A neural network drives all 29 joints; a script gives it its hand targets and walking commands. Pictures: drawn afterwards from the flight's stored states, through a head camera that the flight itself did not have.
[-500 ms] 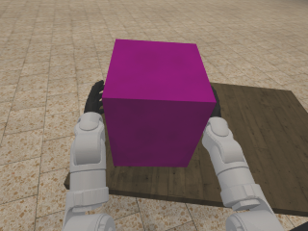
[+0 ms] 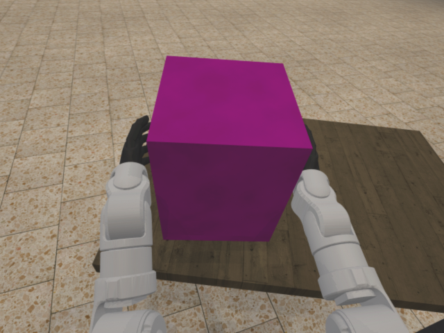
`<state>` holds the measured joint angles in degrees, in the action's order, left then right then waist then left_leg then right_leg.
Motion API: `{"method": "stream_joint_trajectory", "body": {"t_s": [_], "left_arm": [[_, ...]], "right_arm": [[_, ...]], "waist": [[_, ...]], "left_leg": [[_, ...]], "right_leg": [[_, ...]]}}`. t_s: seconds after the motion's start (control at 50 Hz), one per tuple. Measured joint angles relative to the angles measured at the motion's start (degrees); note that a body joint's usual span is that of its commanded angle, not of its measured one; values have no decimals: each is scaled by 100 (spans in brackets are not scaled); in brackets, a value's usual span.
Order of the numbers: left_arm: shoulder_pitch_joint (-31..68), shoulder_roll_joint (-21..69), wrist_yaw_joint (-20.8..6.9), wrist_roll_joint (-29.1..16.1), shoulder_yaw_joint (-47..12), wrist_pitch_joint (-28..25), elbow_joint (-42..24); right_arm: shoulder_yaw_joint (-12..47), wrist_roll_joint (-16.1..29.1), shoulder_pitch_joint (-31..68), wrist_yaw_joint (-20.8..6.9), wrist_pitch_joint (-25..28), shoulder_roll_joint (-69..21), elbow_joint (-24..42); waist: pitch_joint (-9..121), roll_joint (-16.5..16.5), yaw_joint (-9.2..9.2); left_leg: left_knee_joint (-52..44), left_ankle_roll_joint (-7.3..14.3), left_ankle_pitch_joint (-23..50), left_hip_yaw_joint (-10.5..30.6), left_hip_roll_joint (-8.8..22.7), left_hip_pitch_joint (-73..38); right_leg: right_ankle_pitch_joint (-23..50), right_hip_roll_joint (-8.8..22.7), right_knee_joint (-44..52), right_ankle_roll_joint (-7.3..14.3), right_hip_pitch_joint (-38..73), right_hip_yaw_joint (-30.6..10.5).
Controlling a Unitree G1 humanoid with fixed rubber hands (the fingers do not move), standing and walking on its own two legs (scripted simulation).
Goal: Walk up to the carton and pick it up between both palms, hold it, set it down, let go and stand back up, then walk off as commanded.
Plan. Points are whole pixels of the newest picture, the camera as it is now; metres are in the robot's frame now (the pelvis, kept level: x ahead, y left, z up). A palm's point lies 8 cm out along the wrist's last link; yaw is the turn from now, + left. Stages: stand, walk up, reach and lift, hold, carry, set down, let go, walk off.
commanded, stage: hold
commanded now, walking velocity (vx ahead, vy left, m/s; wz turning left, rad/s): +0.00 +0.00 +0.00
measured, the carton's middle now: (221, 154) +0.39 +0.01 +0.15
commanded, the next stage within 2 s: none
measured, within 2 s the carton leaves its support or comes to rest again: neither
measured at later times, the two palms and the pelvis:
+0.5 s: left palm (134, 164) +0.35 +0.15 +0.16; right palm (306, 167) +0.35 -0.14 +0.16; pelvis +0.00 +0.00 +0.00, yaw +0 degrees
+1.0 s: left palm (132, 164) +0.35 +0.16 +0.16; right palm (303, 166) +0.36 -0.13 +0.16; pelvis +0.00 +0.00 +0.00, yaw +0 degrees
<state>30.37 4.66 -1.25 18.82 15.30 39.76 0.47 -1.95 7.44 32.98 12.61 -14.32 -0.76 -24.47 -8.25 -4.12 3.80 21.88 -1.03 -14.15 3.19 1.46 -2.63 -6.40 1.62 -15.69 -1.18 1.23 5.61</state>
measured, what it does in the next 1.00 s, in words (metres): stands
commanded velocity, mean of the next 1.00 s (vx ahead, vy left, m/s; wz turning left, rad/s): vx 0.00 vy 0.00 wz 0.00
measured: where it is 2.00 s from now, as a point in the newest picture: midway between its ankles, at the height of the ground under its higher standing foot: outside the picture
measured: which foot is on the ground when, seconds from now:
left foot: down 0.00-1.00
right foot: down 0.00-1.00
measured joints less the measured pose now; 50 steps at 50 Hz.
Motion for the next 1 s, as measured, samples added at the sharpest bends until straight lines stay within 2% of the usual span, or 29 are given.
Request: {"method": "stream_joint_trajectory", "body": {"t_s": [0.36, 0.44, 0.52, 0.68, 0.88, 1.0], "left_arm": [[-72, -15, -1, -24, -31, -9, -147], [-6, -12, -10, -14, 1, -43, 1], [-71, -6, 12, -59, -16, -20, -155], [120, -48, -25, -30, 69, -56, 247], [42, -45, -44, 18, 44, -47, 135], [47, -58, 12, -32, 9, -26, 152]], "right_arm": [[56, 21, -32, 13, 24, 7, 107], [-1, 7, 7, 13, -6, -2, 47], [54, 39, -28, 23, 24, 9, 126], [-114, -140, 89, -7, -26, -70, -124], [-28, 13, 89, 23, -25, -26, -92], [-107, -83, 81, -38, 65, -73, -198]], "waist": [[-40, 9, 57], [-37, 14, 6], [8, 11, 6], [84, 1, -38], [49, -22, -23], [53, -57, 0]], "left_leg": [[0, -24, 11, 22, 21, -14], [-6, -22, 22, 11, 25, 5], [4, -31, 33, 30, 22, 63], [-61, -15, 73, 41, -5, 60], [-18, 1, 25, 14, 6, -24], [47, -10, 2, 21, -3, 40]], "right_leg": [[2, -20, 2, 17, 23, 21], [15, -25, -3, 26, -7, 10], [19, -22, -9, 27, -55, 27], [20, 7, -7, 20, -74, 38], [36, -9, 47, 4, 43, 12], [9, 3, -18, 5, -17, 17]]}}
